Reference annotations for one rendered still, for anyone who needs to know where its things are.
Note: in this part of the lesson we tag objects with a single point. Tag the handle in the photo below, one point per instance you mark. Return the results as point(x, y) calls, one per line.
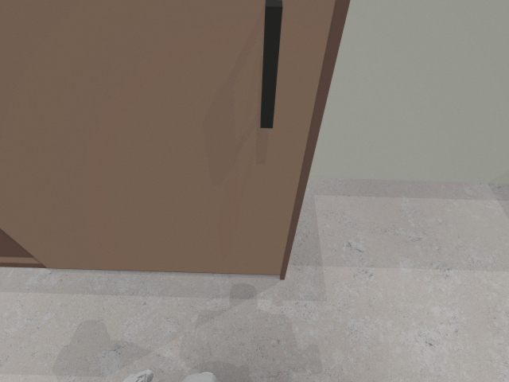
point(272, 33)

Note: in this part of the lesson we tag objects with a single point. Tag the wardrobe door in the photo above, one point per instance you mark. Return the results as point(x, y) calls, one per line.
point(130, 131)
point(10, 248)

